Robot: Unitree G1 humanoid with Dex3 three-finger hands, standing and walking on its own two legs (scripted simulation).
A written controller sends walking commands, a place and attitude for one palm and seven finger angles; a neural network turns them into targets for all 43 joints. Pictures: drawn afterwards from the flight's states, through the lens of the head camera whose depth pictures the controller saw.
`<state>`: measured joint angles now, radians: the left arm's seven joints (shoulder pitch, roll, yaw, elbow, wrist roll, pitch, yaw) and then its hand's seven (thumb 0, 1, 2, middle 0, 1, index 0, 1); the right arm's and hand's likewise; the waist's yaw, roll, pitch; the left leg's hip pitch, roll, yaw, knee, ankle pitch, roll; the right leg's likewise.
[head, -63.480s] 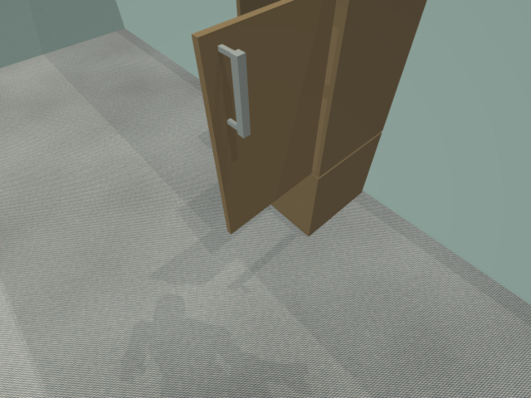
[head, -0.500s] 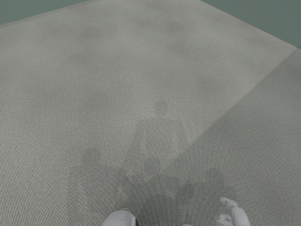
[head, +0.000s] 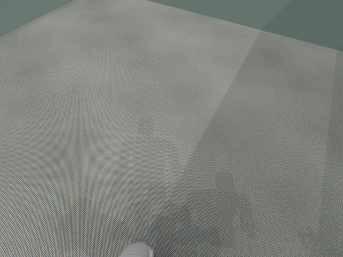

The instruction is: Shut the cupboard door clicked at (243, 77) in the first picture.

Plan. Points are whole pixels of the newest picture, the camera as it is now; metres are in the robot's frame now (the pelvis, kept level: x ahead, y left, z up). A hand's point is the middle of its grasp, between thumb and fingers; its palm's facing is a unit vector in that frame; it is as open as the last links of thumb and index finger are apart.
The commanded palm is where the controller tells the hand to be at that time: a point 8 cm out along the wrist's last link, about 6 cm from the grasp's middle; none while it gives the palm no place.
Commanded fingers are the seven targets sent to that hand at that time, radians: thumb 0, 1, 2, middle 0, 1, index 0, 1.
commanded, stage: turn to face it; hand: left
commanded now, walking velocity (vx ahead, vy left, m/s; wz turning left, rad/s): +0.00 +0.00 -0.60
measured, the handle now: out of the picture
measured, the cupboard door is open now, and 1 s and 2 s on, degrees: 16 16 16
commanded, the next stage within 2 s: none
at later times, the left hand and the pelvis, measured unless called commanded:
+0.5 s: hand (107, 231) +0.19 +0.19 -0.15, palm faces -0.33 -0.91 -0.23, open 7.4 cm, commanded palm none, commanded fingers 0.00 0.90 0.90 -0.20 -0.30 -0.20 -0.30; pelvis +0.00 +0.03 +0.01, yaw -19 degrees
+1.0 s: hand (115, 232) +0.20 +0.17 -0.17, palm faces -0.55 -0.81 -0.19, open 7.4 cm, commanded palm none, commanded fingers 0.00 0.90 0.90 -0.20 -0.30 -0.20 -0.30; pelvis +0.01 +0.05 +0.00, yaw -36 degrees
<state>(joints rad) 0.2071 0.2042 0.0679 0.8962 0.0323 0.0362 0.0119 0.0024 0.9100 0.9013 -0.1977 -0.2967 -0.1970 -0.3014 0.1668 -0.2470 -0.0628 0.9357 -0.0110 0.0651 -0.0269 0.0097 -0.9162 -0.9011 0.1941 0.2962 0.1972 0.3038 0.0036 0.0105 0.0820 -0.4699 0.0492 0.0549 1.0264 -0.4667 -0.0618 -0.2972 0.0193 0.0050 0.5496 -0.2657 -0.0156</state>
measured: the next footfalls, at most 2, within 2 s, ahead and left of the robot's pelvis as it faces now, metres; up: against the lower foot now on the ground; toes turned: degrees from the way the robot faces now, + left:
left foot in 0.12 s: +0.08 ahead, +0.14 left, +0.00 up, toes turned -2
right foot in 0.54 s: -0.02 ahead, -0.10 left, +0.00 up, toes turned -25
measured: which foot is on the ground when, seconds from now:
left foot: up 0.00-0.10, down 0.12-0.54, up 0.56-0.86, down 0.88-1.00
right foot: down 0.00-0.12, up 0.14-0.52, down 0.54-0.88, up 0.90-1.00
